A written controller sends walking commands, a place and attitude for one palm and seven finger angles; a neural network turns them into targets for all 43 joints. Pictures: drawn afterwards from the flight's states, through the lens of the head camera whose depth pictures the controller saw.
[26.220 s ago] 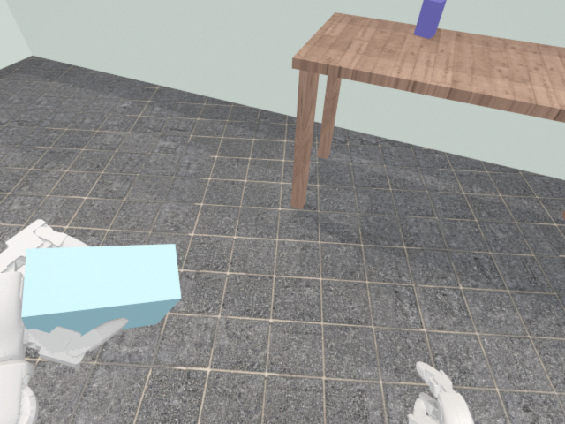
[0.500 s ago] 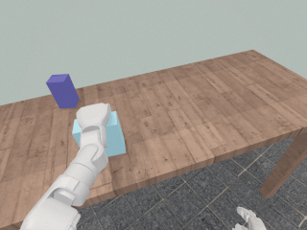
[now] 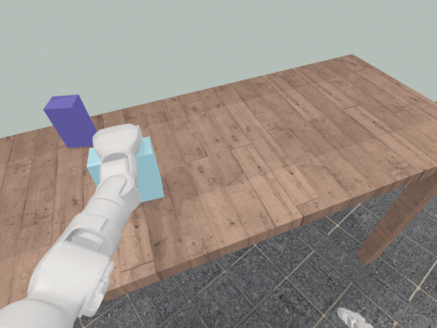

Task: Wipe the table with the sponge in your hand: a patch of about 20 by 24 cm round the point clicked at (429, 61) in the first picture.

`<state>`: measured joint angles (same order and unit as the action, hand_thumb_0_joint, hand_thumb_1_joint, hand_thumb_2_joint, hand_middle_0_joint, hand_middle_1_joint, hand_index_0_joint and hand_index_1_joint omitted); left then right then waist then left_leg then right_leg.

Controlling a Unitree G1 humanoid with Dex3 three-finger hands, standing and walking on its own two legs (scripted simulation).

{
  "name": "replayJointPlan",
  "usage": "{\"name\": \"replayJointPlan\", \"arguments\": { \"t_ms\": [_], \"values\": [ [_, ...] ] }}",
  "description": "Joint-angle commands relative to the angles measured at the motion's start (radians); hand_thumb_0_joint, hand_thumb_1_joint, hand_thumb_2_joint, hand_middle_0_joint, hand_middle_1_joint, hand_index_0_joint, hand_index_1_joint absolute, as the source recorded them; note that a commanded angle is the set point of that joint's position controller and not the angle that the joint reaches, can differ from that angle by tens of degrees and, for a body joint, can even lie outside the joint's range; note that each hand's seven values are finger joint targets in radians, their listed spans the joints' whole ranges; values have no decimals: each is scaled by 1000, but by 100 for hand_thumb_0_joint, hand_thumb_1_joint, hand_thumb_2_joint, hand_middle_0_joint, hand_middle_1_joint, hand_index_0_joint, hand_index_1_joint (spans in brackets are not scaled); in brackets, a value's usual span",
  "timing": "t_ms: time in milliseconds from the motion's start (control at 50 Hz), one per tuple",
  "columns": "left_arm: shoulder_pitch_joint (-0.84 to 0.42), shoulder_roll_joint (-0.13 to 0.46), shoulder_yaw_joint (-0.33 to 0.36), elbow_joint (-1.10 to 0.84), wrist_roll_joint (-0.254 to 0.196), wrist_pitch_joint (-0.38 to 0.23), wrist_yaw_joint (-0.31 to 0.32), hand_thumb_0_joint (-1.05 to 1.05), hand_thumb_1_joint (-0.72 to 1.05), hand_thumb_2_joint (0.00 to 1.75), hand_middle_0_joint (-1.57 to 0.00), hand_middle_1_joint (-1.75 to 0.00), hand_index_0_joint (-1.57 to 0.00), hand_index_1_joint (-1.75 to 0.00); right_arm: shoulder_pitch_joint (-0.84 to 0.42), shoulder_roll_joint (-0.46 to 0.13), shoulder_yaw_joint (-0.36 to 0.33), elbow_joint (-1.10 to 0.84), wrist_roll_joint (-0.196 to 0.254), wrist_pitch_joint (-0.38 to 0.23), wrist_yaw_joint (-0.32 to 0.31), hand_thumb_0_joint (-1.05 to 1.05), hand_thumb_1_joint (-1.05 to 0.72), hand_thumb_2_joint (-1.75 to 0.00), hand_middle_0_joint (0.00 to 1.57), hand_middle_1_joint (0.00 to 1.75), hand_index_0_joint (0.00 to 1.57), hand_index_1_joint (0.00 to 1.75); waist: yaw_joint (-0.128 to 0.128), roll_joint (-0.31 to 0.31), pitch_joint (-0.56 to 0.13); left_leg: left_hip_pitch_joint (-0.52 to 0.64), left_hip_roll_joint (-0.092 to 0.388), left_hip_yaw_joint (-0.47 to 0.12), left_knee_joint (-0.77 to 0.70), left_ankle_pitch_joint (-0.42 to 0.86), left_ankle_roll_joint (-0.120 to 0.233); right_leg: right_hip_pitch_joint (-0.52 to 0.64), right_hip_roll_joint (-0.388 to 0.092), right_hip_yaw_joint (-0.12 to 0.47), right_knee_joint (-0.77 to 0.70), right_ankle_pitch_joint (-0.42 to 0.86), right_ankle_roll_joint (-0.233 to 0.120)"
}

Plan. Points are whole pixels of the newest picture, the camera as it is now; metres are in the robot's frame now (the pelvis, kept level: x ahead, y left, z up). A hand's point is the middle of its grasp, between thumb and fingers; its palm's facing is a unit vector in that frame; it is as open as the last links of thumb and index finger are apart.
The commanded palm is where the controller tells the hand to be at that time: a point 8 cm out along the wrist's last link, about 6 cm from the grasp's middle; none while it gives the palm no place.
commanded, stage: wipe forward along the third lane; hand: left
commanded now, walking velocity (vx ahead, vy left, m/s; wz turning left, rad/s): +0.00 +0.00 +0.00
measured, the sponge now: (131, 181) +0.41 +0.21 +0.04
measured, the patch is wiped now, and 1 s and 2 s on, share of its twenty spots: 1.00 1.00 1.00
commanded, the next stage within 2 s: wipe back along the third lane in 0.40 s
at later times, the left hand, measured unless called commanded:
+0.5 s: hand (124, 143) +0.48 +0.23 +0.09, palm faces -0.08 -0.02 -1.00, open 9.9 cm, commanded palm +0.46 +0.23 +0.12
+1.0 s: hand (119, 154) +0.44 +0.23 +0.09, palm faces -0.01 -0.03 -1.00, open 9.9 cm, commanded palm +0.40 +0.21 +0.12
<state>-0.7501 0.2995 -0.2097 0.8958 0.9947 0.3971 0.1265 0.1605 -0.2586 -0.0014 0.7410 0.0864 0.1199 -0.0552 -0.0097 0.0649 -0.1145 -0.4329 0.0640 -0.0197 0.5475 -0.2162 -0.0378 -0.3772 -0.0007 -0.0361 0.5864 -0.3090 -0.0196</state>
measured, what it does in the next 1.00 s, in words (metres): stands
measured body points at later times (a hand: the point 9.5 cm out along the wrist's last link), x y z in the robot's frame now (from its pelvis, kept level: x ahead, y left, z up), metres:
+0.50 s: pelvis +0.01 +0.02 +0.00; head +0.05 +0.01 +0.45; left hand +0.48 +0.23 +0.14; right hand +0.09 -0.24 -0.14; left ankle +0.04 +0.16 -0.73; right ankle -0.01 -0.11 -0.73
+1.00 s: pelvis +0.03 +0.03 +0.00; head +0.03 +0.02 +0.45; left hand +0.44 +0.23 +0.14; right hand +0.19 -0.21 -0.11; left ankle +0.04 +0.16 -0.73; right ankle -0.01 -0.11 -0.73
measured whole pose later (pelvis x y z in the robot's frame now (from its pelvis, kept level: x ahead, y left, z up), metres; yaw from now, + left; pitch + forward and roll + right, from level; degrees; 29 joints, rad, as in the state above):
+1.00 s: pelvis +0.03 +0.03 +0.00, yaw -1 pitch +7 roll -1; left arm -0.70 0.26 -0.27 0.79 0.98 0.51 0.16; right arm 0.13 -0.24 -0.01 0.72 0.09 0.17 -0.02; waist 0.01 0.05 -0.14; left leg -0.41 0.04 0.01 0.55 -0.26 -0.01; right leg -0.32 -0.03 -0.01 0.51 -0.31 0.03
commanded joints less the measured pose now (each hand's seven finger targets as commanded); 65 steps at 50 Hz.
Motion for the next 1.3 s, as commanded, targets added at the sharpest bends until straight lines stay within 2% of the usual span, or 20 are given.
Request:
{"name": "replayJointPlan", "arguments": {
  "t_ms": [0,140,220,260,340,460,560,600,720,760,780,820,880,920,980,1020,1200,1240,1260,1280],
  "values": [
    [-365,161,29,-50,30,-5,35,0,10,130,-120,-160,-120,-160,-76,-118,-40,-117,-7,-33,-1,0,-90,-90,20,30,20,30,-25,-139,-206,123,-69,61,-23,70,70,27,14,4,-127,234,-4],
    [-445,166,33,23,34,0,46,0,10,130,-120,-160,-120,-160,-36,-122,-46,-91,-12,-30,7,0,-90,-90,20,30,20,30,-42,-126,-216,117,-64,58,-19,90,70,5,19,-8,-117,251,-7],
    [-467,224,73,57,39,1,50,0,10,130,-120,-160,-120,-160,-13,-130,-50,-81,-16,-25,8,0,-90,-90,20,30,20,30,-44,-136,-252,105,-63,58,-13,109,73,23,18,-8,-111,280,-5],
    [-505,205,63,69,39,-3,49,0,10,130,-120,-160,-120,-160,-7,-129,-52,-77,-15,-26,10,0,-90,-90,20,30,20,30,-55,-135,-255,105,-59,52,-13,124,71,12,20,-13,-103,290,-6],
    [-492,191,50,87,48,-1,50,0,10,130,-120,-160,-120,-160,17,-130,-57,-74,-21,-21,19,0,-90,-90,20,30,20,30,-55,-97,-279,123,-56,57,-1,159,71,2,25,-17,-95,320,-10],
    [-567,245,87,128,55,-6,60,0,10,130,-120,-160,-120,-160,42,-137,-62,-57,-25,-22,19,0,-90,-90,20,30,20,30,-75,-104,-270,103,-48,45,3,144,72,-32,28,-19,-93,281,-9],
    [-416,175,73,99,37,-11,53,0,10,130,-120,-160,-120,-160,38,-126,-69,-84,-28,-15,33,0,-90,-90,20,30,20,30,-31,-100,-348,133,-50,50,11,226,70,36,31,-25,-80,370,-16],
    [-360,156,65,69,30,-9,56,0,10,130,-120,-160,-120,-160,30,-125,-68,-92,-27,-10,38,0,-90,-90,20,30,20,30,-18,-91,-333,143,-50,55,8,227,71,38,32,-28,-87,371,-16],
    [-305,92,23,-8,-12,55,62,0,10,130,-120,-160,-120,-160,-48,-117,-57,-108,-13,-1,41,0,-90,-90,20,30,20,30,-7,-97,-249,165,-49,54,-26,187,71,31,33,-39,-118,304,-17],
    [-277,107,44,-43,-24,73,60,0,10,130,-120,-160,-120,-160,-72,-118,-57,-116,-10,2,40,0,-90,-90,20,30,20,30,7,-106,-263,172,-52,48,-33,196,69,60,32,-41,-118,301,-19],
    [-261,80,15,-63,-28,84,55,0,10,130,-120,-160,-120,-160,-84,-115,-52,-125,-9,3,39,0,-90,-90,20,30,20,30,10,-92,-257,181,-54,50,-36,192,70,61,33,-43,-122,297,-19],
    [-226,83,15,-95,-29,104,43,0,10,130,-120,-160,-120,-160,-103,-115,-48,-133,-7,8,39,0,-90,-90,20,30,20,30,17,-117,-255,189,-56,48,-40,198,70,77,32,-44,-125,311,-21],
    [-232,47,-21,-132,-28,119,23,0,10,130,-120,-160,-120,-160,-133,-113,-43,-146,-4,13,33,0,-90,-90,20,30,20,30,7,-135,-211,199,-58,43,-44,191,69,64,34,-49,-132,290,-22],
    [-214,21,-40,-183,-29,122,13,0,10,130,-120,-160,-120,-160,-145,-108,-40,-155,-5,13,35,0,-90,-90,20,30,20,30,14,-112,-239,224,-60,47,-39,215,69,77,31,-47,-126,320,-26],
    [-173,12,-48,-222,-32,126,2,0,10,130,-120,-160,-120,-160,-171,-106,-36,-170,-3,22,35,0,-90,-90,20,30,20,30,21,-132,-226,229,-64,41,-39,223,66,92,31,-49,-125,332,-28],
    [-148,-24,-75,-265,-32,129,-1,0,10,130,-120,-160,-120,-160,-187,-100,-34,-179,-4,24,41,0,-90,-90,20,30,20,30,24,-109,-233,245,-66,43,-31,248,66,96,30,-50,-118,362,-32],
    [-35,-43,-102,-393,-31,162,-23,0,10,130,-120,-160,-120,-160,-254,-98,-25,-205,-2,46,55,0,-90,-90,20,30,20,30,40,-131,-226,249,-76,48,-15,294,64,153,23,-47,-100,464,-36],
    [-22,-39,-106,-435,-32,167,-32,0,10,130,-120,-160,-120,-160,-270,-98,-22,-210,-1,50,57,0,-90,-90,20,30,20,30,41,-133,-219,251,-77,50,-17,292,64,158,21,-44,-102,473,-35],
    [18,-11,-71,-444,-37,167,-33,0,10,130,-120,-160,-120,-160,-268,-101,-26,-214,-1,49,59,0,-90,-90,20,30,20,30,48,-162,-230,246,-77,48,-14,303,65,182,22,-45,-97,493,-34],
    [46,-14,-84,-474,-36,168,-35,0,10,130,-120,-160,-120,-160,-281,-100,-20,-223,1,50,61,0,-90,-90,20,30,20,30,52,-140,-219,244,-80,50,-13,302,64,184,20,-41,-96,501,-33]
  ]
}}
